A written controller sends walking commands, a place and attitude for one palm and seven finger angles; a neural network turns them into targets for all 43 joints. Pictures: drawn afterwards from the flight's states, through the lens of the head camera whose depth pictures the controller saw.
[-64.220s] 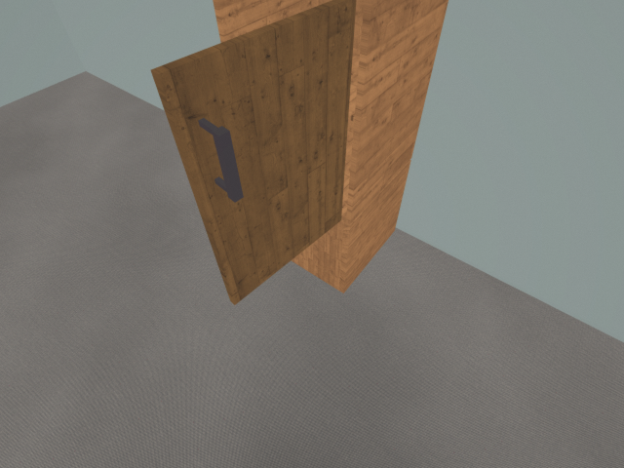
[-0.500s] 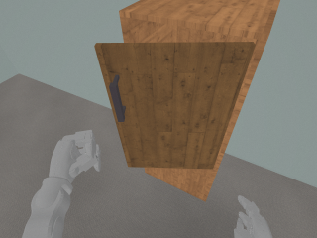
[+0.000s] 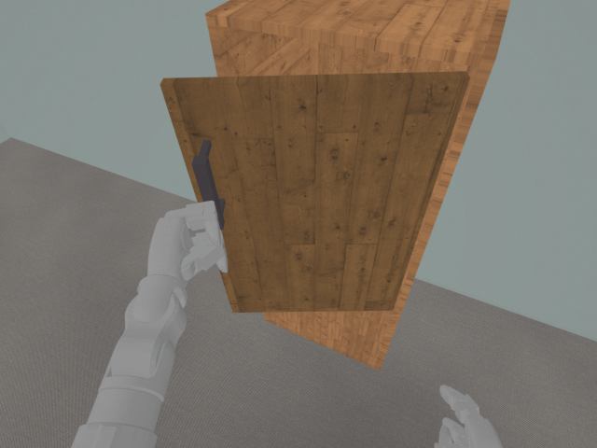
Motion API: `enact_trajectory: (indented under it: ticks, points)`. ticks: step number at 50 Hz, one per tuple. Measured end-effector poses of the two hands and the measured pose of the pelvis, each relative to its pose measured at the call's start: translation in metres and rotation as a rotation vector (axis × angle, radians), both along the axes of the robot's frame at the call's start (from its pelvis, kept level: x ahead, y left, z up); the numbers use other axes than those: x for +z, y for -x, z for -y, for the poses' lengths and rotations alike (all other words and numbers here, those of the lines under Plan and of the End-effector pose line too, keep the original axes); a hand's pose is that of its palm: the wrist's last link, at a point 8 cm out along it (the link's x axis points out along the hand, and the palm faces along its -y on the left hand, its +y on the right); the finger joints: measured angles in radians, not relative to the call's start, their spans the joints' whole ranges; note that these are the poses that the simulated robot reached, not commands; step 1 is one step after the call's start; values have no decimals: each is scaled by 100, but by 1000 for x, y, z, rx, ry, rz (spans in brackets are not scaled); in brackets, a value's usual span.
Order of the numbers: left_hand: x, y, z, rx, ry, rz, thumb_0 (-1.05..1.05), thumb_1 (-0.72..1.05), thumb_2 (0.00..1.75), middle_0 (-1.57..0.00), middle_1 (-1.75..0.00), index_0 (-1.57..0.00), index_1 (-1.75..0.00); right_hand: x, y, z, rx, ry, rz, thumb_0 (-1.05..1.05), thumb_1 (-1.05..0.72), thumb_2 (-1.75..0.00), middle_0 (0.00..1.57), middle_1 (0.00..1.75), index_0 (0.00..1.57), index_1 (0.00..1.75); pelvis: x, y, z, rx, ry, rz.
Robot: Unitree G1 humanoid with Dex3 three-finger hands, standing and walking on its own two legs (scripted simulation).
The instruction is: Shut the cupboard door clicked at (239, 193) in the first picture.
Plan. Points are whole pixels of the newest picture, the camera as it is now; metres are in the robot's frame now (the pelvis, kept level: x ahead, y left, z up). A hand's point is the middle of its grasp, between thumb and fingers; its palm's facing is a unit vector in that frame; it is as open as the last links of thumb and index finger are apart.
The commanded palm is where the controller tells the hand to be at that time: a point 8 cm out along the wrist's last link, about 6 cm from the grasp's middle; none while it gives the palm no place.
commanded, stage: bring the fist close to the handle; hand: left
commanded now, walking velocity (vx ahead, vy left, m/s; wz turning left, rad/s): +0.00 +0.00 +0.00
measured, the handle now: (212, 186) +0.46 +0.16 +0.11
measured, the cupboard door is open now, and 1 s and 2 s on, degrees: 26 25 10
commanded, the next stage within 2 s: push the door shut along its arc in 0.54 s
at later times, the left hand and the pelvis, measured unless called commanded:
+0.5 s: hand (234, 237) +0.36 +0.11 +0.11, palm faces +0.04 -1.00 -0.02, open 3.1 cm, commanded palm +0.33 +0.16 +0.11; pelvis +0.00 -0.01 +0.00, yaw +0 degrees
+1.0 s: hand (232, 216) +0.39 +0.12 +0.12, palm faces -0.04 -1.00 -0.03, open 3.1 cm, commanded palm +0.38 +0.17 +0.11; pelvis -0.01 -0.01 +0.00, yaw +0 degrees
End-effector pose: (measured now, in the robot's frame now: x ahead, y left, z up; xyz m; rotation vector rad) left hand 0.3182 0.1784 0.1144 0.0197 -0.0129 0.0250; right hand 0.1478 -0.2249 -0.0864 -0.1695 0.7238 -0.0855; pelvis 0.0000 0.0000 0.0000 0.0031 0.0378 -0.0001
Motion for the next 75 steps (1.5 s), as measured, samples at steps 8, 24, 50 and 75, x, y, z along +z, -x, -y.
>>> enact_trajectory:
  ticks: [8, 24, 50, 75]
  points:
    - [-2, -18, 16, -2, 3, -10, 1, 90, 90, -130, -150, -130, -149, -5, 10, 11, -25, 11, -53, 1, -90, -90, 20, 30, 20, 30, 0, 0, 3, -2, -1, -7]
    - [-4, -20, 15, 19, -2, -3, 1, 90, 90, -130, -150, -130, -149, -10, 23, 27, -59, 6, -103, 1, -90, -90, 20, 30, 20, 30, 1, -1, 11, -10, -6, -11]
    - [4, -55, 6, -66, -6, -1, 1, 90, 90, -131, -150, -130, -149, -12, 33, 27, -77, 27, -129, 1, -90, -90, 20, 30, 20, 30, -1, 6, 8, 0, 0, -30]
    - [0, -128, 20, -214, -9, -33, 2, 90, 90, -131, -150, -130, -150, -37, 136, 27, -185, 71, -376, 1, -90, -90, 20, 30, 20, 30, -15, 18, -11, -3, 16, -142]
